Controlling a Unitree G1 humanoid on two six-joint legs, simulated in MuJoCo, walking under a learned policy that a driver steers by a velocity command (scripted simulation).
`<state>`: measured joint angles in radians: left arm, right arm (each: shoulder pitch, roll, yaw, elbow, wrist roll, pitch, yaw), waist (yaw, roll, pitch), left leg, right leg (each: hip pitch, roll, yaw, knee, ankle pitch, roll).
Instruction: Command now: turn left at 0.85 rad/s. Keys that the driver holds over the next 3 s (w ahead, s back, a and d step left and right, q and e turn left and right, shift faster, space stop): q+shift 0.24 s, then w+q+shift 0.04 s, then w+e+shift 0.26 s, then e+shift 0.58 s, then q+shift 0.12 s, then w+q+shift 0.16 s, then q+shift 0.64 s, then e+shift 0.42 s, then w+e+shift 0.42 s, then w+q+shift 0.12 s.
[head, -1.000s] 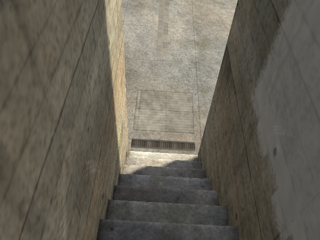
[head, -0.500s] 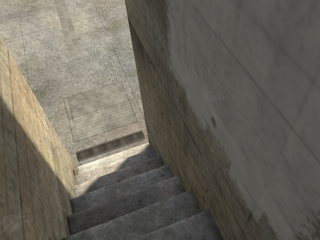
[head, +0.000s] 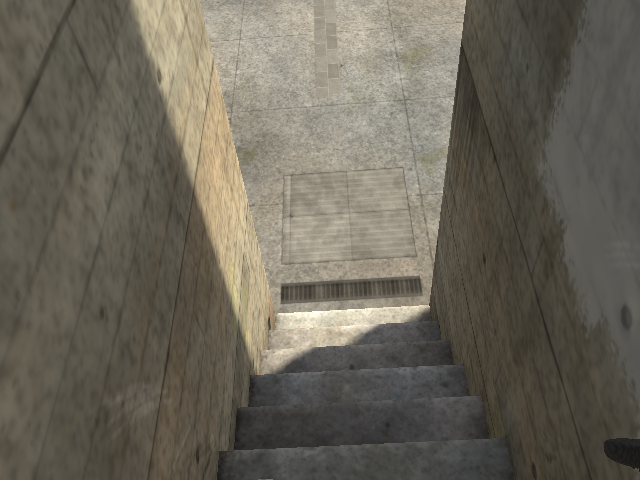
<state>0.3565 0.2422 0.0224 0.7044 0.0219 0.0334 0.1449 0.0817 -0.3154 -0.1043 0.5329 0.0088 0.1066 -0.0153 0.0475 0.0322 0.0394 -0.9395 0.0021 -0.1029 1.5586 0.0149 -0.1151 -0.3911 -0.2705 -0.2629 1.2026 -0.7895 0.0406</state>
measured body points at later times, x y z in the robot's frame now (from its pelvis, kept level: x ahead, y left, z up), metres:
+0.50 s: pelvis +0.16 +0.09 -0.14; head +0.12 +0.16 +0.30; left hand +0.27 +0.34 -0.27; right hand +0.23 -0.15 -0.25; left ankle +0.11 +0.19 -0.85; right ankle +0.38 -0.08 -0.73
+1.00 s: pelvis +0.39 +0.03 -0.35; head +0.46 +0.02 +0.10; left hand +0.47 +0.31 -0.47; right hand +0.52 -0.23 -0.46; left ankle +0.45 +0.21 -0.88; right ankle +0.37 -0.05 -1.06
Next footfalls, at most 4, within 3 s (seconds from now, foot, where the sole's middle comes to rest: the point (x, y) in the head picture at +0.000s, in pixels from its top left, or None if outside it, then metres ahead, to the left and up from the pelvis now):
0.18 left None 0.15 0.19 -0.89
0.80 right None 0.41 -0.04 -1.10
1.28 left None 0.61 0.12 -1.31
1.56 right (423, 465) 0.69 -0.14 -1.31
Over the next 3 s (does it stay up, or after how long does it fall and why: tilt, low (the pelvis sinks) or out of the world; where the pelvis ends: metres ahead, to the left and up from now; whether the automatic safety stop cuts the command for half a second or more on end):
stays up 1.15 -0.09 -1.00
